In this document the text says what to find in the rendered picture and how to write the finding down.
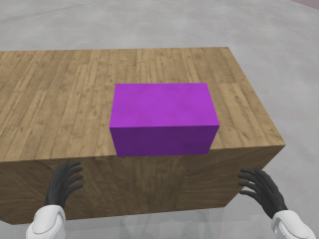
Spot left robot hand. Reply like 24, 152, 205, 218
43, 161, 84, 209

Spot carton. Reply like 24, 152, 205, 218
109, 83, 220, 157

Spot right robot forearm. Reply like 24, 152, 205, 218
271, 210, 316, 239

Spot left robot forearm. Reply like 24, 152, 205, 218
26, 204, 66, 239

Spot pedestal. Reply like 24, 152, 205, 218
0, 47, 286, 225

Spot right robot hand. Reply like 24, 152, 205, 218
237, 167, 288, 219

